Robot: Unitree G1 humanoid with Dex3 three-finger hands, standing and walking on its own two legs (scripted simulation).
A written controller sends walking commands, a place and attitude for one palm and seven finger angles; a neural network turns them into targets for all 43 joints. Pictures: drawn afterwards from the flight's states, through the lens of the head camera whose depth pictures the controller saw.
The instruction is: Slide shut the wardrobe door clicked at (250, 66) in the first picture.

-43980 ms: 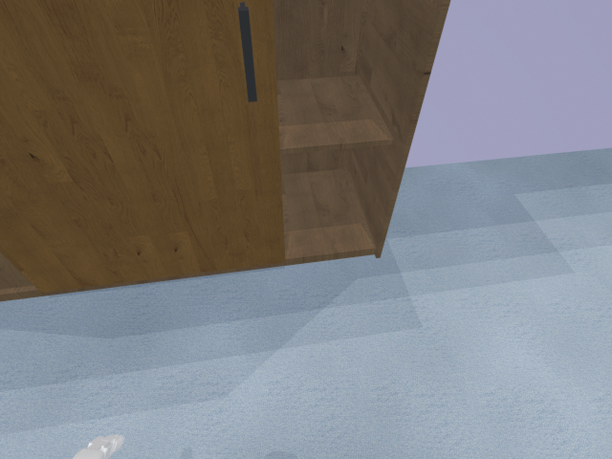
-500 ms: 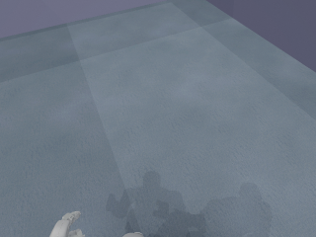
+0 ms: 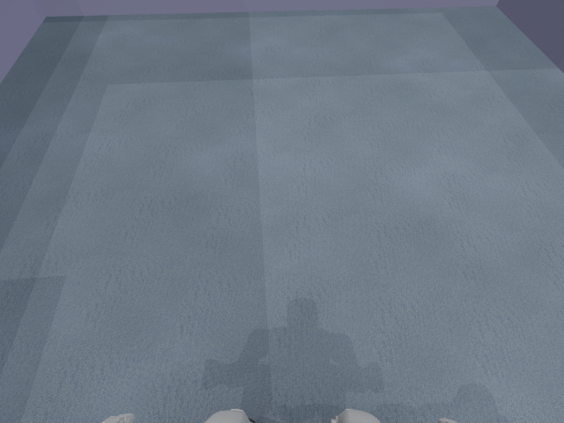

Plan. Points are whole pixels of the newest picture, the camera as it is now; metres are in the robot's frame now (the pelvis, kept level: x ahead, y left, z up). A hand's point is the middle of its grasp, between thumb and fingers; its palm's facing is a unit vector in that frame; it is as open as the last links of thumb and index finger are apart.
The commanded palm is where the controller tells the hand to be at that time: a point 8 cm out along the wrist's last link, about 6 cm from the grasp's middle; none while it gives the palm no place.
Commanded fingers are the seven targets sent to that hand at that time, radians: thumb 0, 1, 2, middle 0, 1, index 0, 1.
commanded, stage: turn to face it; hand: left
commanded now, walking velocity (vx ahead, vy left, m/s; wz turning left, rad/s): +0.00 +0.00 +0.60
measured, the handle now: out of the picture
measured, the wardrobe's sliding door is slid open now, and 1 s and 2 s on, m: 0.00 0.00 0.00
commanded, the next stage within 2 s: none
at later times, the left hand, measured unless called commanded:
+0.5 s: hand out of the picture +0.00 +0.23 -0.18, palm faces +0.35 -0.91 -0.22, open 7.4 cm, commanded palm none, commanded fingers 0.00 0.90 0.90 -0.20 -0.30 -0.20 -0.30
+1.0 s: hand out of the picture -0.03 +0.19 -0.16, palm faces +0.58 -0.78 -0.23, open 7.4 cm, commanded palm none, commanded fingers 0.00 0.90 0.90 -0.20 -0.30 -0.20 -0.30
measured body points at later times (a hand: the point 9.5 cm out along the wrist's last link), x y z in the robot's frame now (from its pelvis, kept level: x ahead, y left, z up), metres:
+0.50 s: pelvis -0.01 +0.01 +0.00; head +0.04 +0.05 +0.44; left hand -0.02 +0.27 -0.16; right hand +0.18 -0.20 -0.13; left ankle -0.01 +0.11 -0.73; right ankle +0.00 -0.14 -0.67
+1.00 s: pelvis +0.00 -0.02 +0.01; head +0.05 +0.01 +0.45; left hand -0.06 +0.23 -0.14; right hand +0.22 -0.19 -0.14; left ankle -0.05 +0.09 -0.69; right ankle +0.06 -0.14 -0.73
